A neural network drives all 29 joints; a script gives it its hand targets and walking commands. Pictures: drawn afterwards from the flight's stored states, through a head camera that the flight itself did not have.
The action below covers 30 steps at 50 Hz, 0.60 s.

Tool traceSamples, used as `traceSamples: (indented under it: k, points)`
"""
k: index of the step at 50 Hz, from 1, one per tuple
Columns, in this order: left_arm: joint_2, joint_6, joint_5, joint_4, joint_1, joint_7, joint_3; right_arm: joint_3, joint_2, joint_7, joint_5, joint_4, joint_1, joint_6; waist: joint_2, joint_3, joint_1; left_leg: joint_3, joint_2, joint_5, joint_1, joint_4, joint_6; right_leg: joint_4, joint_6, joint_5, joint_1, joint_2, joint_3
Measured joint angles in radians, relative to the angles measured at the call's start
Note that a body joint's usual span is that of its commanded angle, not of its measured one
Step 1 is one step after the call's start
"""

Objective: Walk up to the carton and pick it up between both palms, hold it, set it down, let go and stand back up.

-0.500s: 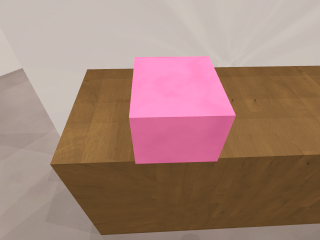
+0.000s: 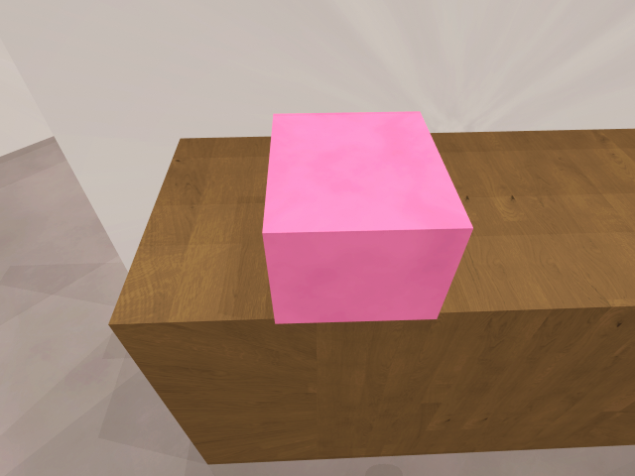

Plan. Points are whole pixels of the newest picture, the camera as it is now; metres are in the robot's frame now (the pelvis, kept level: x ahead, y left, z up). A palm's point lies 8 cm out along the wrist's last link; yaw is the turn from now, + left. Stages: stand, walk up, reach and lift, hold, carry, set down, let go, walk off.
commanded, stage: stand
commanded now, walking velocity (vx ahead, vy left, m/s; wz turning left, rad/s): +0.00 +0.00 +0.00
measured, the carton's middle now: (351, 211) +0.50 -0.03 +0.06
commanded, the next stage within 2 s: none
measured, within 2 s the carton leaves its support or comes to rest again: neither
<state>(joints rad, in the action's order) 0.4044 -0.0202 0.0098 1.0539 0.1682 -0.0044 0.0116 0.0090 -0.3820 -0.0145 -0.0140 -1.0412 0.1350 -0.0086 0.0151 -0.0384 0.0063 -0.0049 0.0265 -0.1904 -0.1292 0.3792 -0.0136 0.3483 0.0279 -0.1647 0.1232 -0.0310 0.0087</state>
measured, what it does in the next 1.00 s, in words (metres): stands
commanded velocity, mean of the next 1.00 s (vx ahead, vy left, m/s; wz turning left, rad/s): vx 0.00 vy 0.00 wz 0.00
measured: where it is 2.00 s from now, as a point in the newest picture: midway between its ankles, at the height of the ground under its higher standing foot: outside the picture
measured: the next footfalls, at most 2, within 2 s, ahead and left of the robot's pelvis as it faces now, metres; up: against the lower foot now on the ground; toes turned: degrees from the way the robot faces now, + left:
none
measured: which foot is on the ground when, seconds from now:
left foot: down 0.00-1.00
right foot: down 0.00-1.00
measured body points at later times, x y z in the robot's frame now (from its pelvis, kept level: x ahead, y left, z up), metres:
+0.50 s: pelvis +0.01 +0.00 +0.00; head +0.02 +0.00 +0.45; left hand +0.08 +0.31 -0.13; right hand +0.10 -0.32 -0.12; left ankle +0.01 +0.13 -0.75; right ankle +0.02 -0.14 -0.75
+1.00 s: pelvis +0.01 +0.00 +0.00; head +0.02 +0.00 +0.45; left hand +0.09 +0.31 -0.13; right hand +0.10 -0.32 -0.12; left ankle +0.01 +0.13 -0.75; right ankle +0.02 -0.14 -0.75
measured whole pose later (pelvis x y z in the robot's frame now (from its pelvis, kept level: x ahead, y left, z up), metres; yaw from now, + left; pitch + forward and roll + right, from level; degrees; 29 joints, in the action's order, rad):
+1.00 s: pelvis +0.01 +0.00 +0.00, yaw +0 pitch -3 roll +0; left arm 0.40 -0.02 0.01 1.08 0.14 0.00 0.00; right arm 0.01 -0.38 -0.01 -0.01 -1.07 0.11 -0.01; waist 0.02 -0.06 0.01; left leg 0.00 0.03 -0.19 -0.11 0.34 -0.02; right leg 0.34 0.02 -0.17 0.12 -0.03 0.01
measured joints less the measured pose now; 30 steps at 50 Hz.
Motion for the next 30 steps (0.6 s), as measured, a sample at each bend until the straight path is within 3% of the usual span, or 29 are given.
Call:
traceSamples:
  k: [30]
  points:
    - [-0.009, 0.002, 0.0, 0.017, -0.03, 0.004, -0.003, -0.002, 0.006, 0.006, 0.007, -0.038, -0.027, -0.002, -0.005, -0.006, 0.002, 0.009, 0.005, -0.004, 0.002, -0.015, -0.006, -0.018, -0.005, -0.006, -0.005, 0.005, 0.009]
